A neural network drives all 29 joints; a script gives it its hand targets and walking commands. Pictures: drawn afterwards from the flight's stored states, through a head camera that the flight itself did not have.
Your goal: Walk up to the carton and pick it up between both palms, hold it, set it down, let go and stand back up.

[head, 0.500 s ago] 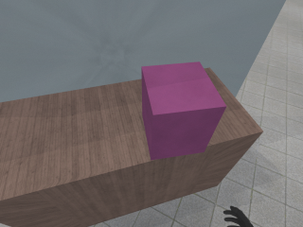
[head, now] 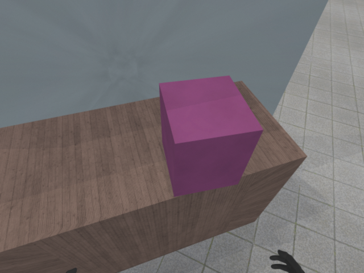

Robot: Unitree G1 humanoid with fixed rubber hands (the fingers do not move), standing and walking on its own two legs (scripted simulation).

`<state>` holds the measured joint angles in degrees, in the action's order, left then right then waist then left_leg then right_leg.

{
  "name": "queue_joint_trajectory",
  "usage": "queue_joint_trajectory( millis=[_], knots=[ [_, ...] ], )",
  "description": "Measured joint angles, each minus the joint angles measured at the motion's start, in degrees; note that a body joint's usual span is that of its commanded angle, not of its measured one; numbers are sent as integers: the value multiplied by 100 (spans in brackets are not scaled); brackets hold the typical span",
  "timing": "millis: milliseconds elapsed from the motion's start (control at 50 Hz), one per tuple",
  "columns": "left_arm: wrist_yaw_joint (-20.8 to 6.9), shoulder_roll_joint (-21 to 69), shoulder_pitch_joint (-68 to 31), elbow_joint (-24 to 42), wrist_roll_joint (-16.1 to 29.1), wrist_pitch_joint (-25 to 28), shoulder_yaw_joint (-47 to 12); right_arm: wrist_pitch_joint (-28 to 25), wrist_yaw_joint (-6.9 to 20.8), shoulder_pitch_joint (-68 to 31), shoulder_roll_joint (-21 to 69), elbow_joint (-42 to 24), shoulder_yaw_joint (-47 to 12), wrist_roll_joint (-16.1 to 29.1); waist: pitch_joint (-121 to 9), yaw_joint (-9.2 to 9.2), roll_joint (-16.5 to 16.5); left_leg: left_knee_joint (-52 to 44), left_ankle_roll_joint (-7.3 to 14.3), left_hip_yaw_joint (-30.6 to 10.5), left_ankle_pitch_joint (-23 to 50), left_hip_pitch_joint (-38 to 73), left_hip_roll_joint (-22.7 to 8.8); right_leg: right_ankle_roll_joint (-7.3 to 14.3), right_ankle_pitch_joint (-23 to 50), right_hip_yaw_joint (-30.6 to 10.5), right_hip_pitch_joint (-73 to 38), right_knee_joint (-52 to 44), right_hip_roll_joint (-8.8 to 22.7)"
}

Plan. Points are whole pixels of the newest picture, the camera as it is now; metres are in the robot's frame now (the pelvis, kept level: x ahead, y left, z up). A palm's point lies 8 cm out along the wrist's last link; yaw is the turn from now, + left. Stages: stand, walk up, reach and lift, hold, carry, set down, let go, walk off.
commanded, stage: walk up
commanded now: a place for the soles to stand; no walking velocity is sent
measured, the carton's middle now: (201, 137) +0.46 -0.07 -0.01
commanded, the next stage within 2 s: none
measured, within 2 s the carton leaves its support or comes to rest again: neither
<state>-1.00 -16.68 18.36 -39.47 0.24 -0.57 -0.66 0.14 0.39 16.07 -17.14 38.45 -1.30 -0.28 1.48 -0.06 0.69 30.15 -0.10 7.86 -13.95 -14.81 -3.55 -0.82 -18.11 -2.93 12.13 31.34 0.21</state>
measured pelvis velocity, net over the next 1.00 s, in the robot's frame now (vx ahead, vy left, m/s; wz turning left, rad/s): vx -0.02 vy -0.14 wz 0.19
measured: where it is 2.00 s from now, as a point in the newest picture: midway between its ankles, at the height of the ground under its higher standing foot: outside the picture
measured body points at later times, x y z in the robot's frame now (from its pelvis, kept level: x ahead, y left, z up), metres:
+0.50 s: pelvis -0.04 -0.10 -0.02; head -0.01 -0.10 +0.43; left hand +0.10 +0.17 -0.12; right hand -0.01 -0.41 -0.13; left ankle +0.02 +0.10 -0.71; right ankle +0.01 -0.24 -0.73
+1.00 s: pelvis -0.02 -0.14 +0.00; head -0.02 -0.14 +0.45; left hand +0.01 +0.13 -0.12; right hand +0.12 -0.38 -0.11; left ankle -0.03 -0.03 -0.73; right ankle +0.01 -0.24 -0.73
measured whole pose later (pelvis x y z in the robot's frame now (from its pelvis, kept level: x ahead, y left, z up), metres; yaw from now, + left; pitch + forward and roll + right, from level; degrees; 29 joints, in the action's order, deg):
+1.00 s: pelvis -0.02 -0.14 +0.00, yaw +11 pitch -1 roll +0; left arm -0.5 -16.6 18.3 -40.6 -0.4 -0.2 -1.1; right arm -0.2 0.4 19.8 -15.2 36.9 0.6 -0.6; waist 0.9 0.7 0.5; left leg 31.1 0.9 -4.5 -15.3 -14.6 3.1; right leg 1.1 -15.6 8.0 14.2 30.8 2.5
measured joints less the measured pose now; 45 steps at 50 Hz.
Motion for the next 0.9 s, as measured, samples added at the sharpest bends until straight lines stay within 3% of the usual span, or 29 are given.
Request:
queue_joint_trajectory(
  millis=[140, 220, 280, 380, 440, 460, 520, 560, 600, 680, 760, 780, 840, 900],
  knots=[
    [-25, -15, 41, -4, -52, -25, 26, -3, -27, 20, -1, 14, 15, -31, 10, 20, 2, -3, -4, 83, -7, 19, -37, 16, 25, -78, 48, 40, -33],
    [-175, -191, -220, 194, -454, -347, 153, -135, -335, 239, 21, 19, 155, -262, 270, 96, 100, 54, -8, 119, 20, 16, -135, 60, -723, 202, 771, 1791, 13],
    [-202, -270, -452, 287, -510, -493, 274, -137, -465, 431, 12, 167, 284, -335, 491, 42, 200, -75, -92, 80, 167, 98, -215, -22, -645, 219, 1177, 2578, 242],
    [-332, -167, -743, 317, -365, -502, 328, -100, -457, 722, -149, 272, 453, -363, 654, -114, 200, 17, -244, -80, 258, -22, -405, -49, -602, 109, 1148, 1899, 624],
    [-371, -128, -740, 287, -265, -359, 341, -10, -382, 814, -269, 222, 496, -302, 583, -202, 125, 522, -254, -283, 44, -362, -598, 52, -176, 179, 709, 879, 568],
    [-359, -94, -740, 228, -246, -304, 351, 33, -358, 797, -308, 212, 512, -270, 603, -203, 33, 857, -189, -458, -283, -512, -666, -60, 16, 243, 691, 853, 458],
    [-233, 20, -705, 34, -170, -277, 245, 183, -376, 784, -279, 148, 561, -82, 545, -128, -69, 2251, -16, -1140, -1669, -1022, -136, -83, -2, 420, 685, 951, 384],
    [-131, 70, -639, -32, -177, -300, 221, 184, -392, 762, -228, 75, 546, -21, 470, -12, -77, 2967, 10, -1233, -1692, -1237, 224, 30, 75, 514, 607, 751, 375],
    [-53, 82, -563, -64, -189, -318, 226, 145, -345, 765, -169, -10, 513, -34, 385, 72, -52, 3128, -22, -1071, -1520, -1250, 418, 112, 169, 622, 539, 564, 382],
    [53, 41, -445, -102, -207, -245, 212, 122, -173, 795, -30, -200, 476, -111, 230, 136, 11, 2111, -91, -730, -1394, -787, 551, 146, 223, 884, 482, 399, 426],
    [67, -79, -350, -155, -139, -216, 166, 11, -74, 760, 103, -312, 480, -155, 166, 45, 98, 462, 154, -749, -463, -67, 651, 83, 32, 1137, 586, 690, 560],
    [61, -105, -315, -173, -112, -217, 154, -10, -72, 726, 149, -300, 453, -156, 172, 27, 185, 434, 220, -762, -297, -61, 730, 64, -88, 1104, 601, 774, 615],
    [49, -83, -169, -173, -84, -230, 111, -38, -86, 663, 211, -234, 359, -87, 81, -3, 199, 404, 238, -908, -260, -73, 740, 44, -421, 878, 554, 693, 395],
    [48, -32, -70, -148, -125, -98, 50, -21, -53, 569, 212, -173, 270, -22, 11, 45, 135, 271, 167, -1048, -225, -42, 697, 148, 319, 921, 362, 197, 273]
  ],
)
